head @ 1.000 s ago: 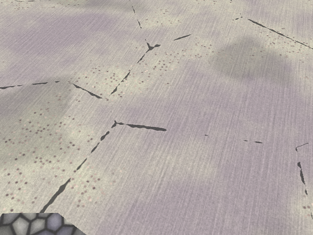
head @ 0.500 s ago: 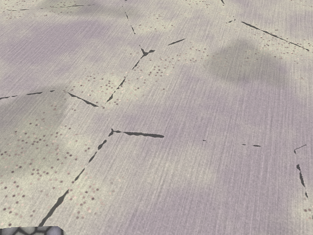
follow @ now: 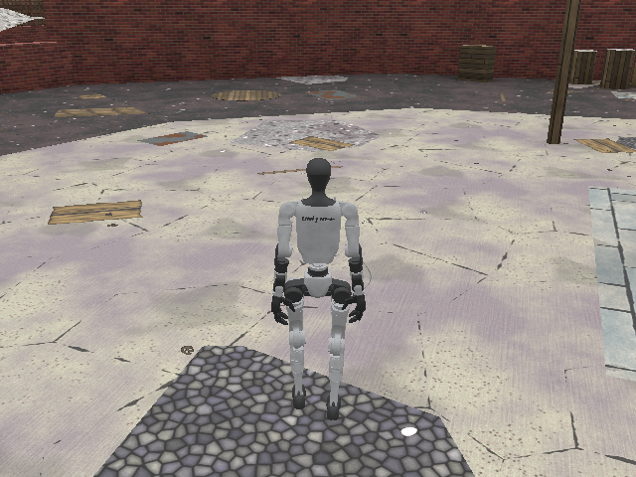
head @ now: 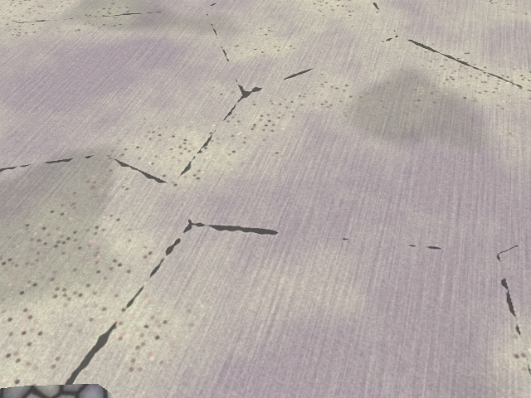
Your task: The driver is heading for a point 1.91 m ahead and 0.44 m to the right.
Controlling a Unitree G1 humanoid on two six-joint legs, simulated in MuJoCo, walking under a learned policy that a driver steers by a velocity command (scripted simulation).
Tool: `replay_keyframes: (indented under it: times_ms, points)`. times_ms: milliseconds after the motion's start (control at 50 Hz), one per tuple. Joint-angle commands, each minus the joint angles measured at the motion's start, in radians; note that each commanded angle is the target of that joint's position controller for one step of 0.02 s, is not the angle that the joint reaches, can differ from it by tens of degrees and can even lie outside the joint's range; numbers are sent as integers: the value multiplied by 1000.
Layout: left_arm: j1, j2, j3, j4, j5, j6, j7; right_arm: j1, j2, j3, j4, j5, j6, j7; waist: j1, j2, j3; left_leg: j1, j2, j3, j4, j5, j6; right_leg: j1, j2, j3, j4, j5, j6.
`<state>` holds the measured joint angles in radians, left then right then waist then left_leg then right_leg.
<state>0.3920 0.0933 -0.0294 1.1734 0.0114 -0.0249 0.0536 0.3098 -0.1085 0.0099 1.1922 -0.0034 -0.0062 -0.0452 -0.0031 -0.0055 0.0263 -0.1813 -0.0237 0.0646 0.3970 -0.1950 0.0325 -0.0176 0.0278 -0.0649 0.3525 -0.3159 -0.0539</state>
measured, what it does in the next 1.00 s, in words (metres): walks ahead: left foot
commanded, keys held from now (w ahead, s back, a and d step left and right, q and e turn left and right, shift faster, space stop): no key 0.58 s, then w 0.42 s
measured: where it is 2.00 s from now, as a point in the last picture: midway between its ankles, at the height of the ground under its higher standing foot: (252, 340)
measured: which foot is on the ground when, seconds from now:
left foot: down 0.00-0.66, up 0.68-0.96, down 0.98-1.00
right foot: down 0.00-0.98, up 1.00-1.00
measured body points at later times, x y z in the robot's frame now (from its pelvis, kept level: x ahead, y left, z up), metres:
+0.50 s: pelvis +0.00 -0.01 +0.00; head +0.01 -0.01 +0.45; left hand -0.07 +0.18 -0.16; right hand -0.04 -0.21 -0.17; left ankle +0.01 +0.10 -0.74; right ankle -0.08 -0.08 -0.74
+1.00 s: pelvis +0.11 +0.04 -0.02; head +0.14 +0.06 +0.42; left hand -0.05 +0.25 -0.16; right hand +0.23 -0.20 -0.15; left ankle +0.20 +0.13 -0.74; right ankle -0.07 -0.08 -0.73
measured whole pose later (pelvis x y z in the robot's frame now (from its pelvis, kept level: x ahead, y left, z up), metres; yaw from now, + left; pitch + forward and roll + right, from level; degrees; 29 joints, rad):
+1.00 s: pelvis +0.11 +0.04 -0.02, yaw +0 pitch +0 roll +0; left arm 0.58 0.17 0.02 1.19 0.02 -0.08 0.02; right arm 0.14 -0.18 -0.06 0.97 -0.02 -0.07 0.01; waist 0.03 -0.05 0.06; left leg -0.43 0.00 0.12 0.63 -0.22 0.09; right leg 0.07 -0.03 -0.06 0.51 -0.51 -0.02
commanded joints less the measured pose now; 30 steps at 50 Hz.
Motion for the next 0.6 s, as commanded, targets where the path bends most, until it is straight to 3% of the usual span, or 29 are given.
replay_keyframes:
  times_ms: [20, 580, 600]
  points:
    - [110, 57, 6, 5, 0, -3, 1, 80, -58, -6, 0, 0, -2, -1, -1, -8, 80, 29, 121, -124, -42, 168, 20, -122, -142, 111, -74, 237, -7]
    - [142, 50, 5, -3, -2, -9, 0, 107, -46, 3, 5, 3, -3, -2, -1, -9, 82, 11, 123, -112, -20, 163, 9, -117, -143, 116, -69, 308, -8]
    - [152, 47, 4, -1, -1, -9, 0, 109, -41, 4, 7, 2, -2, -1, 4, -8, 65, 15, 115, -107, -21, 113, 10, -109, -137, 117, -84, 228, -13]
